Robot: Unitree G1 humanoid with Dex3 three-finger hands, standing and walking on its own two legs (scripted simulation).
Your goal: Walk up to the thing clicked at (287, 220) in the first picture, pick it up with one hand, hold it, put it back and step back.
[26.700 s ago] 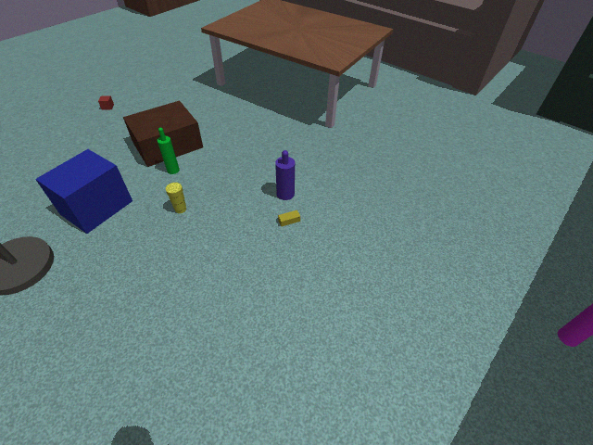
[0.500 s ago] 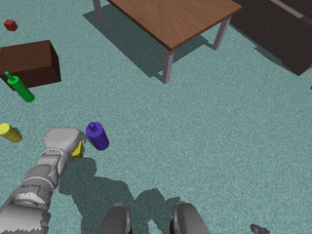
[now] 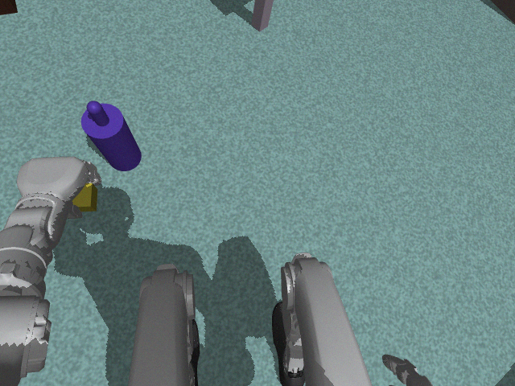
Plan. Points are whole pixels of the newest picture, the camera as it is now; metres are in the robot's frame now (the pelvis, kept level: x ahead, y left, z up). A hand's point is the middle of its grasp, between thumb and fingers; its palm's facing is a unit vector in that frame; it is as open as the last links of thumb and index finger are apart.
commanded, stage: crouch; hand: left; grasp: from above
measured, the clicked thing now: (65, 198) +0.43 +0.30 -0.18
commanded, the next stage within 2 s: lower in 0.84 s
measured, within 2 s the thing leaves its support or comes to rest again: neither
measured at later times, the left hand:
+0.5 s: hand (84, 208) +0.43 +0.30 -0.25, palm faces -0.48 -0.03 -0.88, open 7.0 cm
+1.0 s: hand (88, 210) +0.44 +0.31 -0.30, palm faces -0.48 -0.04 -0.88, open 7.0 cm
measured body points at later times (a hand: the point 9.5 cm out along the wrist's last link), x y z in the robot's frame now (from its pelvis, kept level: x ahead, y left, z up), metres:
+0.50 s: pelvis -0.01 +0.00 -0.08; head +0.23 +0.05 +0.29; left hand +0.46 +0.29 -0.20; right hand +0.06 -0.29 -0.20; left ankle +0.07 +0.11 -0.43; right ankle +0.09 -0.14 -0.43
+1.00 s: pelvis -0.01 +0.00 -0.13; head +0.24 +0.06 +0.24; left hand +0.46 +0.30 -0.25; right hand +0.04 -0.28 -0.24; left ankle +0.07 +0.11 -0.43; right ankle +0.09 -0.14 -0.43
